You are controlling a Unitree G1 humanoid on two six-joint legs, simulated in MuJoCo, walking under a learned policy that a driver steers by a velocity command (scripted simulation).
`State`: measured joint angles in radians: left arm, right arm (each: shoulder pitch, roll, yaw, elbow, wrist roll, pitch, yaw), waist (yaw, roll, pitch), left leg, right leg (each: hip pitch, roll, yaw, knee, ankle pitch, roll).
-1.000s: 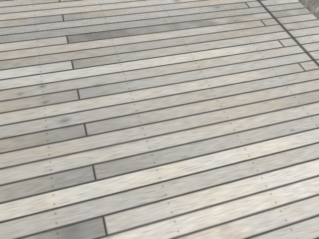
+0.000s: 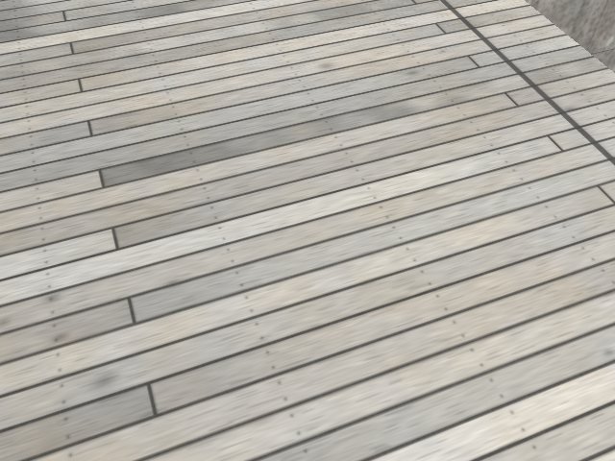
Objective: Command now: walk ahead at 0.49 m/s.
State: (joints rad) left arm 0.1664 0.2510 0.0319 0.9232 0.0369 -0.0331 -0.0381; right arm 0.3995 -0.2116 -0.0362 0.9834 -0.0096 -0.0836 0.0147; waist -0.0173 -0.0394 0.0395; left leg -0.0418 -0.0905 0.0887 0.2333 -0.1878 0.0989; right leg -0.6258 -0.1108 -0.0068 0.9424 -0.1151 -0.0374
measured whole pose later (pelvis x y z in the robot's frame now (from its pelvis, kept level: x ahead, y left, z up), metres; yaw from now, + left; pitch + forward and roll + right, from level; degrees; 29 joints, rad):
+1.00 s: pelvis +0.40 +0.03 -0.01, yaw +15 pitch -1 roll +0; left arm 0.23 0.18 0.03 1.03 0.02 0.03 0.04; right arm 0.20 -0.17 -0.01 0.99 -0.02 -0.02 -0.02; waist 0.00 -0.02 0.04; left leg -0.30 -0.06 0.08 0.41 -0.11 0.09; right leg -0.29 -0.03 0.00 0.66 -0.38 0.00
